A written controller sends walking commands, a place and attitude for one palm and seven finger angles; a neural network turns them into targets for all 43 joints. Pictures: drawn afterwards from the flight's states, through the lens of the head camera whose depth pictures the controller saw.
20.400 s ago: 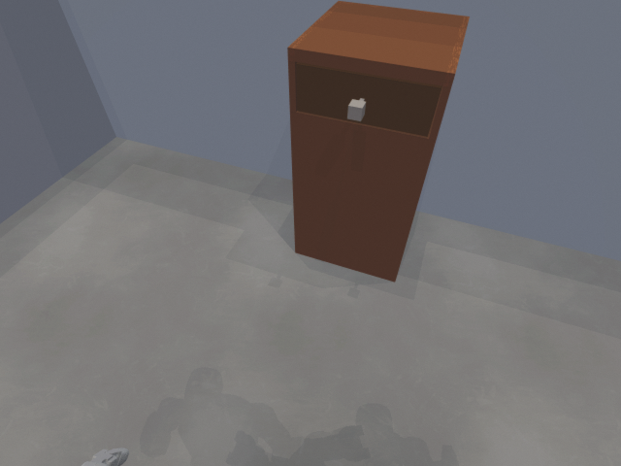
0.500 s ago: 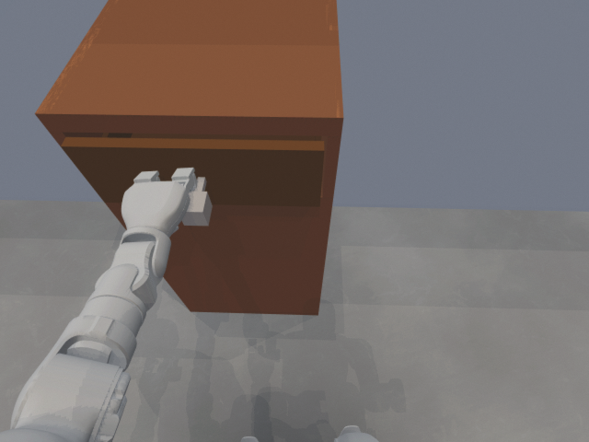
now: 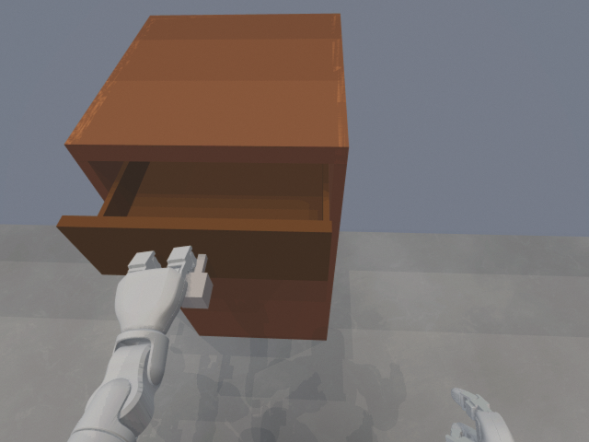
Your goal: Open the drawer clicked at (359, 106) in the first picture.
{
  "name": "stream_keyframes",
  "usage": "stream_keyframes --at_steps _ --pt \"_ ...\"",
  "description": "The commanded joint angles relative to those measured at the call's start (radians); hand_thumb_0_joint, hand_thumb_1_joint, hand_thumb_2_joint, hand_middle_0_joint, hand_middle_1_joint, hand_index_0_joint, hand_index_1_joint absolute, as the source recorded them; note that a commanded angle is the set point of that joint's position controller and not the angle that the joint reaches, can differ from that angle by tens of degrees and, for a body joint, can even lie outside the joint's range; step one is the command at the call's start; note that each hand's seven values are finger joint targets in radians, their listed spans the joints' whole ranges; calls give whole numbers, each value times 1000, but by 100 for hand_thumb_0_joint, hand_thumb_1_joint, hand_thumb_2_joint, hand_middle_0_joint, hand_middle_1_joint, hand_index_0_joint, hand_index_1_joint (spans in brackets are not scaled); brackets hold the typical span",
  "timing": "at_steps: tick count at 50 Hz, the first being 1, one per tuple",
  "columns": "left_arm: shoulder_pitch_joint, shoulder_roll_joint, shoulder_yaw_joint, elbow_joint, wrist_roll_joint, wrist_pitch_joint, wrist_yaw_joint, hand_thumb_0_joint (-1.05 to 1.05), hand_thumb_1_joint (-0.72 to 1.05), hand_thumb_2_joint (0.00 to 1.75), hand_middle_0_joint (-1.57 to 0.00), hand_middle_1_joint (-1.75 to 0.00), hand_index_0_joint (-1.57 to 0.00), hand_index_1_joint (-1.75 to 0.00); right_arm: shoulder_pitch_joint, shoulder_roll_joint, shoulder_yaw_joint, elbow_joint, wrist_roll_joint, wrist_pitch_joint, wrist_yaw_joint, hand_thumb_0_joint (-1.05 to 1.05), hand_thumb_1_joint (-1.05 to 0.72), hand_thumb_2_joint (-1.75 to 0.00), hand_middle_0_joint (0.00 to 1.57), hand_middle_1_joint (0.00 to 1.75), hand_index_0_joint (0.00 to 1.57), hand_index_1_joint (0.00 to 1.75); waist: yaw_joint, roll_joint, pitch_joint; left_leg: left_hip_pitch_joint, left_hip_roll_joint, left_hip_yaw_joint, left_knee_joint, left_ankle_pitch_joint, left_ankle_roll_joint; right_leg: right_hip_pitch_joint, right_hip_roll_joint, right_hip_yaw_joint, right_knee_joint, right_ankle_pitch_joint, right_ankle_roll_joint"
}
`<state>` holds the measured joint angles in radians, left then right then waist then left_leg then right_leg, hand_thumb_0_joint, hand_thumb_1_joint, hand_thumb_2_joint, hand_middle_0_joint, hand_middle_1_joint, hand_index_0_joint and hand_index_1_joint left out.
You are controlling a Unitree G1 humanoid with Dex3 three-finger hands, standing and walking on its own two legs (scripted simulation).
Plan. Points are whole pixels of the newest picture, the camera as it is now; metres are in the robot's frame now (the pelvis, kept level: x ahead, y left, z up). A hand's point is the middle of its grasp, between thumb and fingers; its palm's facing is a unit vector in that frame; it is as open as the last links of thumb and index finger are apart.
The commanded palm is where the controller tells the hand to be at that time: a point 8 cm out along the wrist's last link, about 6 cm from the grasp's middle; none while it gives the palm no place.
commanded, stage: pull the drawer open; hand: left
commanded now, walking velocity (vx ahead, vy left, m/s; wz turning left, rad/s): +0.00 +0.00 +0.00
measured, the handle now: (197, 278) +0.34 +0.17 +0.00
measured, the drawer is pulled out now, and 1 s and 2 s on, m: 0.13 0.30 0.30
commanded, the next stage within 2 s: open the thumb to release the handle in 1.14 s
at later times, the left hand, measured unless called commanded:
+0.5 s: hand (150, 383) +0.20 +0.20 -0.01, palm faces -0.01 -0.12 -0.99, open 5.6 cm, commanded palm +0.15 +0.20 +0.04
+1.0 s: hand out of the picture +0.11 +0.20 -0.01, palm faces -0.03 -0.11 -0.99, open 5.6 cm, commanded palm +0.07 +0.20 +0.04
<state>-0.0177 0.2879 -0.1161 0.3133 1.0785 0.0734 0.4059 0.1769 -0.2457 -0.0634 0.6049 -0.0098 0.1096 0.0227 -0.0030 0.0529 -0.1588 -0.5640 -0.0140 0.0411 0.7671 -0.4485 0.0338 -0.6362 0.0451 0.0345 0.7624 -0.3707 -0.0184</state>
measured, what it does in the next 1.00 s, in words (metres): stands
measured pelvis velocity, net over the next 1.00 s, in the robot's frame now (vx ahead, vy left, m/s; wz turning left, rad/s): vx -0.02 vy -0.02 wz -0.01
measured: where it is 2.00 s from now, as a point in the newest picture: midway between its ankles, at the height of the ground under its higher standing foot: outside the picture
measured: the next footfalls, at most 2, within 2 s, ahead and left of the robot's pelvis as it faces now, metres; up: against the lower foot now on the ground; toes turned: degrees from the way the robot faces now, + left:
none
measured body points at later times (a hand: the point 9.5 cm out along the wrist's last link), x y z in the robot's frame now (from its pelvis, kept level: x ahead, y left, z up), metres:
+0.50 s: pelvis +0.00 -0.02 -0.01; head +0.05 -0.04 +0.44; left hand +0.20 +0.20 +0.04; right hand +0.21 -0.23 -0.11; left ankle -0.05 +0.09 -0.71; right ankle -0.01 -0.11 -0.71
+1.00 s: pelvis -0.02 -0.02 -0.03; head +0.03 -0.05 +0.42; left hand +0.11 +0.21 +0.05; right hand +0.19 -0.23 -0.13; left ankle -0.05 +0.09 -0.71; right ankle -0.01 -0.11 -0.71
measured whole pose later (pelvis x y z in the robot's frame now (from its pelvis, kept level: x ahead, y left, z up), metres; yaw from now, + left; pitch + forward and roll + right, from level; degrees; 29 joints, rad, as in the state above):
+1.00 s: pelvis -0.02 -0.02 -0.03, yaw -1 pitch +14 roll +2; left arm 0.76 0.34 -0.02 -0.26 1.05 -0.09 0.51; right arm 0.13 -0.24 0.00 0.51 -0.07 0.08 0.07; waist 0.07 0.03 -0.16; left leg -0.67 -0.01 0.07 0.96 -0.52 0.01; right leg -0.78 0.06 0.05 1.00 -0.46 -0.04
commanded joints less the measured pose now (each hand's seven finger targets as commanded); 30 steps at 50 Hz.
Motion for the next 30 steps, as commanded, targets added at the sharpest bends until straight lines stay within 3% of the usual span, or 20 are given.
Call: stream_keyframes --at_steps 1,9,11,12,15,17,22,26,27,30 --pt "29 83 9 -274 11 -23 51 0 90 90 -40 -135 -40 -135 -65 -102 -23 -147 -6 -42 -1 0 -90 -90 20 30 20 30 40 -33 -271 211 23 -49 -33 688 -31 191 -2 -35 -24 452 -31" --pt "202 75 -7 -380 37 -46 51 0 90 90 -40 -135 -40 -135 -128 -79 6 -173 -19 -57 12 0 -90 -90 20 30 20 30 59 -64 -207 174 4 -44 -18 604 -28 194 -2 -19 -13 450 -33" --pt "231 109 22 -424 48 -59 55 0 90 90 -40 -135 -40 -135 -139 -76 11 -178 -24 -61 14 0 -90 -90 20 30 20 30 71 -41 -214 178 0 -42 -13 602 -30 197 -1 -2 -7 459 -37" --pt "265 91 7 -422 46 -60 55 0 90 90 -40 -135 -40 -135 -145 -71 15 -182 -26 -64 15 0 -90 -90 20 30 20 30 74 -35 -208 171 -3 -39 -11 582 -27 199 -3 -3 -7 456 -36" --pt "345 137 59 -449 40 -76 58 0 90 90 -40 -135 -40 -135 -157 -72 21 -184 -28 -70 14 0 -90 -90 20 30 20 30 83 -54 -197 143 -10 -40 -9 545 -27 217 1 22 -4 471 -39" --pt "397 124 51 -472 32 -83 58 0 90 90 -40 -135 -40 -135 -160 -66 25 -187 -30 -74 16 0 -90 -90 20 30 20 30 84 -56 -188 128 -16 -35 -3 522 -24 221 -4 29 0 488 -36" --pt "574 161 116 -517 5 -109 67 0 90 90 -40 -135 -40 -135 -171 -66 32 -193 -32 -84 17 0 -90 -90 20 30 20 30 102 -92 -176 68 -27 -30 5 460 -23 259 -15 61 13 556 -30" --pt "696 167 139 -567 -2 -129 84 0 90 90 -40 -135 -40 -135 -169 -70 32 -198 -36 -88 24 0 -90 -90 20 30 20 30 113 -78 -171 45 -28 -30 19 453 -24 242 -15 70 31 542 -31" --pt "686 153 121 -591 -1 -132 87 0 90 90 -40 -135 -40 -135 -168 -73 27 -197 -39 -85 27 0 -90 -90 20 30 20 30 102 -71 -159 47 -25 -33 23 448 -23 210 -12 64 34 509 -33" --pt "779 164 140 -646 -8 -139 107 0 90 90 -40 -135 -40 -135 -157 -82 21 -212 -43 -85 34 0 -90 -90 20 30 20 30 110 -46 -197 59 -19 -35 47 486 -24 193 -10 62 51 500 -35"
